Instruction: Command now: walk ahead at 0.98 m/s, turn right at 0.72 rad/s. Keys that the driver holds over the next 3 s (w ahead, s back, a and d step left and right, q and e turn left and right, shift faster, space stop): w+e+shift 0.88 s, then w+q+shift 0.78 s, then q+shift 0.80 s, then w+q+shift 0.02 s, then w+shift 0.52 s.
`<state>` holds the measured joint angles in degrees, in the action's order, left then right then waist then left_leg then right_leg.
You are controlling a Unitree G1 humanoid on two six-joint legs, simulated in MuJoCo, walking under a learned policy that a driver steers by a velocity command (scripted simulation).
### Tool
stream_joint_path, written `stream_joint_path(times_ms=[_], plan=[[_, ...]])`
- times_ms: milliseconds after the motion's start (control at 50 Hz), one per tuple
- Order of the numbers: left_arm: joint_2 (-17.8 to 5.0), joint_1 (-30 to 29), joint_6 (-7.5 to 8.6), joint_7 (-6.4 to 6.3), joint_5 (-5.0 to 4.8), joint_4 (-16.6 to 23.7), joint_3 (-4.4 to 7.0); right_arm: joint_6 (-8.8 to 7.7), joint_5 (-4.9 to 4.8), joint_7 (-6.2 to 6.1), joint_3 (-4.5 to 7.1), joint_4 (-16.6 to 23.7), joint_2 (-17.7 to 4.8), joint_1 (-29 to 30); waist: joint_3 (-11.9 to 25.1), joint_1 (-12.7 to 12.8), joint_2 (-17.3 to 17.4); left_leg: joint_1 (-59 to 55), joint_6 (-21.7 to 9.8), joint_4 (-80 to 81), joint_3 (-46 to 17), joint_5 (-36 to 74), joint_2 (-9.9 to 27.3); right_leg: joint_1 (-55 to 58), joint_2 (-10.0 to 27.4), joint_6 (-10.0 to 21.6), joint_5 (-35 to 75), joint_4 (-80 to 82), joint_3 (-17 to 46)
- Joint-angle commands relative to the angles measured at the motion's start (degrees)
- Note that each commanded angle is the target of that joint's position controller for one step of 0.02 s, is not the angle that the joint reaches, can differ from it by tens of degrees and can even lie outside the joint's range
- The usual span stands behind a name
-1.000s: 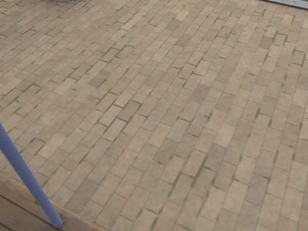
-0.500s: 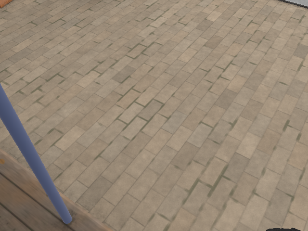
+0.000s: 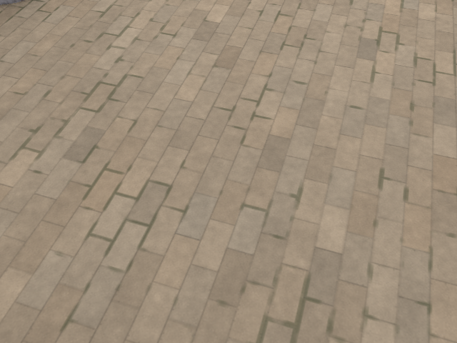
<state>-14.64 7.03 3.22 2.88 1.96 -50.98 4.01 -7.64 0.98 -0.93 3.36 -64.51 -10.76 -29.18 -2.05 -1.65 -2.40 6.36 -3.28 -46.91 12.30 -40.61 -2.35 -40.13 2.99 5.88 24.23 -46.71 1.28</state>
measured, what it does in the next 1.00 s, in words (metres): goes down, turning right: right foot 0.17 m lower, then left foot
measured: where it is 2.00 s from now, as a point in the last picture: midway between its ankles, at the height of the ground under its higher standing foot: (424, 141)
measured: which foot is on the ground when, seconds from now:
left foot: down 0.00-0.16, up 0.18-0.48, down 0.50-0.94, up 0.96-1.00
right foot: up 0.00-0.14, down 0.16-0.52, up 0.54-0.94, down 0.96-1.00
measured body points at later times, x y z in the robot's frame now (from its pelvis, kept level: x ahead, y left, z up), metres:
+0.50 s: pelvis +0.46 -0.03 -0.14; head +0.48 -0.03 +0.31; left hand +0.56 +0.22 -0.28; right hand +0.56 -0.34 -0.21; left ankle +0.67 +0.05 -0.85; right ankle +0.28 -0.04 -0.84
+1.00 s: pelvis +0.79 -0.27 -0.15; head +0.80 -0.30 +0.30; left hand +1.11 -0.30 -0.23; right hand +0.55 -0.38 -0.29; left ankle +0.71 +0.03 -0.77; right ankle +0.84 -0.38 -0.85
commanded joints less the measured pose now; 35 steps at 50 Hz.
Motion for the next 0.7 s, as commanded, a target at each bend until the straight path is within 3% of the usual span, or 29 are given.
stream_joint_path(times_ms=[20, 80, 100, 120, 140, 160, 180, 200, 220, 240, 260, 280, 300, 320, 340, 360, 380, 420, 460, 480, 500, 520, 540, 560, 580, 600, 620, 640, 700], plan=[[1.96, -5.61, 0.46, 2.17, 0.34, 2.99, -1.53, -1.95, 0.26, -0.93, -0.46, 5.15, -4.31, 4.87, -6.06, 0.21, 0.96, 14.65, 0.78, 12.77, -6.43, 24.24, 13.62, 13.53, -0.73, 1.35, 10.75, 8.01, -4.31], [1.43, -17.04, 1.02, 1.68, 1.18, 6.69, -2.30, 1.05, 1.98, -2.85, -1.15, 2.35, -4.54, -6.69, -13.68, -6.44, 0.78, -6.93, -0.07, 5.72, -5.15, 39.18, 15.88, -2.18, -0.88, 3.05, 1.23, 20.14, -9.21], [0.94, -14.27, 0.88, 1.34, 1.47, 5.92, -2.32, 1.94, 1.94, -3.29, -1.17, 1.89, -5.32, -7.78, -12.20, -5.20, 1.98, -8.59, 0.03, 0.47, -3.37, 51.70, 15.77, 2.48, -2.35, 3.83, -2.02, 21.96, -11.77], [-0.27, -5.26, 0.15, 1.10, 0.40, 3.26, -1.61, 2.50, 2.34, -3.19, -0.92, 2.30, -6.46, -6.61, -5.97, -0.90, 5.70, -9.38, 0.08, -9.06, -2.87, 67.04, 16.07, 11.80, -3.68, 5.26, -5.10, 20.84, -12.08], [-2.48, 2.51, 0.24, 1.02, 0.84, 1.32, -1.01, 2.79, 1.09, -3.41, -0.99, 2.88, -6.87, -5.97, -2.01, 3.09, 5.83, -4.68, 0.11, -20.52, -2.62, 76.64, 17.00, 22.72, -6.15, 6.27, -8.89, 19.20, -14.87], [-6.56, 16.12, 0.07, 0.71, 1.67, -2.94, 0.90, 3.04, 0.85, -3.16, -0.54, 3.90, -8.09, -2.93, 2.86, 10.79, 1.51, 9.28, 0.26, -40.02, -2.96, 70.41, 16.93, 43.43, -5.37, 8.97, -11.54, 18.82, -11.81], [-10.19, 26.60, -0.80, 0.06, 0.11, -5.79, 3.13, 2.74, 1.84, -1.89, 0.17, 6.06, -7.85, 6.97, 4.37, 19.28, -5.26, 25.05, 0.30, -71.77, 2.05, 23.07, 5.30, 56.82, -0.84, 15.90, -10.56, 22.43, -3.52], [-14.83, 25.42, -1.30, -0.80, -0.60, -5.99, 3.57, 1.70, -0.20, -1.67, 0.48, 13.53, -7.46, 8.96, 11.03, 12.66, -14.20, 52.10, 1.25, -77.79, -6.22, -0.19, 4.75, 78.56, 8.25, 17.76, 11.60, 2.89, 8.94], [-14.10, 26.39, -1.81, -1.46, -1.54, -5.64, 3.03, 1.08, 0.67, -1.05, -0.65, 16.33, -7.22, 11.77, 18.32, 11.98, -1.69, 57.87, 1.19, -71.86, -12.13, 2.82, 6.22, 81.34, 10.73, 21.89, 2.13, 7.34, 19.76], [-14.69, 27.04, -2.58, -3.67, -0.09, -5.62, 3.30, 0.03, -0.32, -0.61, -1.53, 20.04, -6.45, 14.76, 17.35, 12.32, -3.14, 66.30, 3.27, -63.19, -14.63, 3.01, 4.32, 79.91, 17.30, 25.07, -28.94, 23.41, 36.10], [-9.36, 20.10, -2.86, -3.99, 0.59, -5.17, 2.30, 0.26, 1.49, -0.58, -1.07, 17.98, -7.81, 16.30, 7.68, 8.37, 9.54, 63.53, 2.36, -57.26, -14.77, 5.59, 7.77, 65.14, 16.21, 20.98, -42.35, 30.97, 36.06], [-10.01, 17.57, -2.00, -4.12, 0.69, -3.41, 2.18, 1.31, 2.90, -0.02, -0.99, 17.70, -7.64, 13.28, 3.65, 4.33, 4.62, 61.93, 2.45, -56.04, -15.86, 1.85, 8.35, 55.17, 17.97, 22.59, -45.98, 28.63, 40.32], [-4.15, 15.01, -0.56, -3.75, -0.27, -2.77, 0.42, 1.96, 3.85, 0.33, -1.00, 17.37, -7.30, 14.92, -2.03, 1.44, 13.14, 56.96, 4.04, -44.92, -17.98, 12.04, 11.20, 40.69, 14.32, 19.37, -43.27, 27.78, 34.22], [-6.47, 8.21, 0.77, -4.16, -1.98, -0.75, 0.26, 3.23, 3.16, 0.84, -1.90, 22.51, -5.48, 22.75, -8.80, -2.46, 11.52, 41.23, 6.42, -24.30, -17.06, 18.70, 12.17, 16.48, 7.15, 16.26, -39.60, 35.36, 26.06], [-9.51, 2.36, 1.84, -4.11, -0.99, 1.58, 1.18, 3.63, 3.55, 0.67, -1.67, 22.50, -6.23, 23.90, -9.99, -3.72, 8.29, 25.75, 7.86, -13.40, -14.75, 24.08, 11.45, 2.36, 2.65, 14.23, -32.21, 37.67, 20.73], [-10.04, -0.77, 2.79, -3.90, -0.68, 2.87, 1.60, 3.24, 2.25, 0.98, -1.37, 22.09, -6.24, 20.54, -6.53, -5.42, 4.06, 11.39, 8.04, -5.70, -14.71, 34.93, 10.29, -3.39, -0.41, 12.45, -25.54, 35.02, 17.30], [-9.40, -0.32, 3.09, -3.36, -1.46, 2.75, 1.64, 3.10, 0.86, 1.27, -1.28, 19.88, -6.06, 16.88, -3.01, -5.42, 1.69, 2.71, 7.87, -2.73, -13.49, 40.61, 8.01, -3.90, -2.22, 11.91, -22.14, 32.36, 15.37], [-9.56, 5.02, 2.94, -2.28, -2.65, 1.96, 2.01, 3.26, -0.61, 0.87, -0.99, 20.25, -6.32, 19.19, -1.35, -2.57, 2.26, 5.62, 7.19, 3.94, -12.72, 42.74, 6.33, 8.48, -2.62, 10.48, -16.21, 27.70, 15.70], [-10.65, 10.15, 1.75, -1.81, -2.08, 1.81, 2.51, 3.19, -0.81, 0.34, -0.67, 21.93, -7.85, 22.26, -0.21, -0.19, 1.54, 7.69, 5.81, 11.70, -11.96, 35.95, 3.02, 20.34, -2.74, 8.33, -10.12, 19.90, 18.23], [-11.99, 10.72, 1.08, -1.71, -1.68, 2.04, 2.89, 2.70, -0.65, 0.12, 0.08, 20.61, -8.86, 17.50, 3.77, -3.14, 3.14, 1.31, 5.37, 14.76, -11.31, 32.55, 0.70, 22.91, -3.77, 6.87, -6.56, 11.28, 17.65], [-11.29, 8.56, 0.88, -1.97, -1.61, 3.23, 2.61, 2.10, -0.28, -0.17, 0.91, 18.18, -9.93, 7.24, 9.21, -9.39, 4.53, -11.29, 4.11, 14.39, -13.05, 28.19, 2.36, 18.13, -5.67, 5.35, -4.38, -2.68, 16.12], [-3.56, 6.52, 2.16, -1.96, -1.11, 5.60, 0.46, 2.10, 1.03, -0.92, 2.11, 16.62, -15.27, -5.52, 17.33, -14.06, 12.04, -24.28, 2.35, 15.24, -27.58, 7.96, 15.69, 9.26, -9.10, 4.14, -24.30, -24.96, 11.96], [-0.73, 11.60, 2.80, -1.23, -3.09, 10.13, -0.18, 2.83, 1.88, -0.70, 2.69, 17.37, -18.42, 0.50, 21.12, -4.72, 31.70, -25.36, -1.31, 33.31, -62.85, -4.75, 28.09, -3.73, -12.57, 3.73, -51.21, -34.74, 6.56], [-3.51, 10.88, 1.25, -1.98, -1.93, 8.53, -0.42, 3.51, 2.04, -0.22, 2.33, 20.17, -14.10, 9.93, 11.19, -2.70, 20.58, -18.02, -2.88, 33.31, -61.60, -17.05, 27.47, -9.82, -6.44, 4.21, -47.72, -40.35, 5.31], [-4.73, 8.10, 0.48, -1.49, -0.43, 8.27, -0.05, 3.86, 1.40, -0.09, 1.48, 21.32, -10.40, 13.09, 4.93, -2.93, 10.76, -10.79, -2.24, 31.06, -50.33, -10.57, 25.48, -10.55, -3.31, 3.80, -43.89, -38.09, 3.72], [-4.06, 6.04, -0.20, -0.92, -0.02, 8.53, -0.08, 4.12, 1.81, -0.07, 1.28, 20.64, -9.27, 12.42, 0.73, -2.67, 5.90, -5.46, -1.02, 31.19, -41.38, -0.19, 23.42, -9.56, -1.18, 2.75, -42.20, -36.51, 2.70], [-2.31, 2.63, -0.73, -0.19, 0.62, 10.74, -0.55, 3.74, 1.97, -0.50, 1.28, 18.58, -9.42, 10.12, -1.39, -2.05, 7.03, -2.01, -0.18, 32.97, -35.17, 5.40, 21.86, -9.68, 1.10, 1.92, -40.90, -35.98, 2.70], [-0.82, 1.97, -1.54, 0.76, 0.28, 12.63, -1.07, 3.02, 1.66, -0.05, 0.85, 16.48, -7.58, 9.11, -1.62, -0.67, 9.11, -0.24, 0.00, 34.11, -30.57, 9.60, 20.86, -9.39, 2.29, 1.54, -40.68, -35.74, 3.06], [-1.15, -1.35, -2.61, 1.61, -0.59, 15.78, -1.31, 0.78, 0.68, 1.31, 0.80, 15.26, -6.45, 9.24, -1.10, 1.56, 7.90, 1.79, 0.66, 37.72, -17.04, 25.82, 18.71, -8.88, 3.28, 0.74, -34.44, -32.54, 2.02]])
Next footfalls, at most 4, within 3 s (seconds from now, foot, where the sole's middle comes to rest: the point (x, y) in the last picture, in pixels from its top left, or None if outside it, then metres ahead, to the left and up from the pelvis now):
0.16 right None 0.31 -0.05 -0.88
0.50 left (223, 289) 0.71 0.03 -0.88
0.96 right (344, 248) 0.85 -0.41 -0.88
1.44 left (388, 175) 1.19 -0.66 -0.88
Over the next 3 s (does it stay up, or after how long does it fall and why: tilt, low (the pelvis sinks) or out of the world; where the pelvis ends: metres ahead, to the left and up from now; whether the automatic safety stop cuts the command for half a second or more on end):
stays up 1.65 -0.77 -0.11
